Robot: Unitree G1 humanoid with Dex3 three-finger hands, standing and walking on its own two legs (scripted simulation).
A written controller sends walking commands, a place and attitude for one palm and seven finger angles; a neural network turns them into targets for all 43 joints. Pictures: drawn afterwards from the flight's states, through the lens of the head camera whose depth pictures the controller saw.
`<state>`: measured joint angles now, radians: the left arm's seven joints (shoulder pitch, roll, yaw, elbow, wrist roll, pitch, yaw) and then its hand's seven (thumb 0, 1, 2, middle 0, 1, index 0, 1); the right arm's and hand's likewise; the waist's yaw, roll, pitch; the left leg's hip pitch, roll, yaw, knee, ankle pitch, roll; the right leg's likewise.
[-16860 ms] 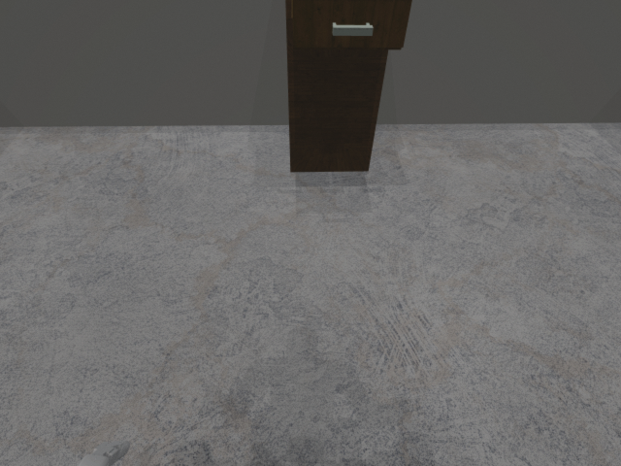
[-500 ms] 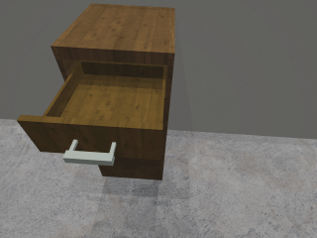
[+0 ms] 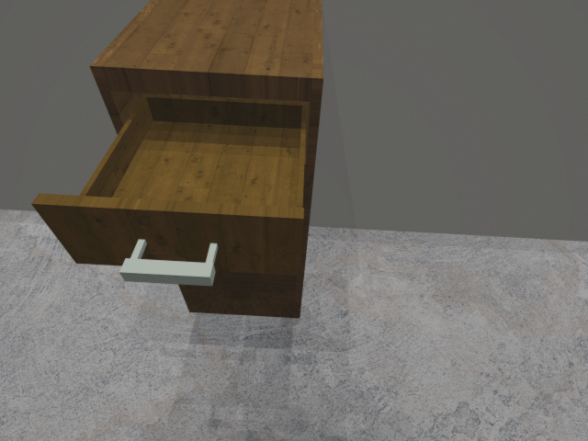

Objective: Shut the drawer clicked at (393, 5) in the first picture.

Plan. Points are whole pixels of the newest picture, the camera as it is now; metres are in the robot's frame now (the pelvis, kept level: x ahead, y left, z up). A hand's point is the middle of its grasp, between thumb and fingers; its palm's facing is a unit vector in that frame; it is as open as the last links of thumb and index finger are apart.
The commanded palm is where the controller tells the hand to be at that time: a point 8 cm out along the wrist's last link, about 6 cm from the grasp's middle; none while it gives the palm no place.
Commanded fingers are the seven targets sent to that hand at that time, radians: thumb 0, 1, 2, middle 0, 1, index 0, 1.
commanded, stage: come to a stop and stand still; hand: left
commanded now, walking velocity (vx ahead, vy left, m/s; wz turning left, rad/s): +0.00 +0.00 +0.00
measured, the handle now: (173, 259) +0.34 +0.20 +0.05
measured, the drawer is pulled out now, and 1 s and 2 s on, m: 0.29 0.29 0.29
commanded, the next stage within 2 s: look again from close up in 0.38 s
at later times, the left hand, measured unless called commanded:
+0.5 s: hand out of the picture -0.03 +0.18 -0.16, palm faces +0.00 -0.98 -0.22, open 7.4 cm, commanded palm none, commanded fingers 0.00 0.90 0.90 -0.20 -0.30 -0.20 -0.30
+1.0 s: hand out of the picture +0.05 +0.16 -0.16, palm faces +0.01 -0.98 -0.22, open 7.3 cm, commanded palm none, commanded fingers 0.00 0.90 0.90 -0.20 -0.30 -0.20 -0.30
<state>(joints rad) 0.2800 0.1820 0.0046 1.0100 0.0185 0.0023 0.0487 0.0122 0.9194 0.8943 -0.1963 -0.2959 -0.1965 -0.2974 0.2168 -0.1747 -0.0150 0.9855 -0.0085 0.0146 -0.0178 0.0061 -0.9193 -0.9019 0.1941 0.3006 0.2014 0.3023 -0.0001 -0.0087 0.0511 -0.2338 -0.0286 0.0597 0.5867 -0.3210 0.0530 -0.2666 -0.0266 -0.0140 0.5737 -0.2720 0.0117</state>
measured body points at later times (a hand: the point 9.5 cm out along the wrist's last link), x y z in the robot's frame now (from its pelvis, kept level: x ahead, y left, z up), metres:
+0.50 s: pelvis -0.01 +0.01 +0.01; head +0.00 -0.01 +0.46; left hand -0.02 +0.24 -0.14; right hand -0.01 -0.23 -0.16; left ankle +0.00 +0.08 -0.73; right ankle +0.02 -0.13 -0.73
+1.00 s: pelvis +0.03 -0.02 +0.01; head +0.05 -0.03 +0.46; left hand +0.05 +0.21 -0.14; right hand +0.05 -0.25 -0.15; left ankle +0.00 +0.08 -0.73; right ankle +0.02 -0.13 -0.73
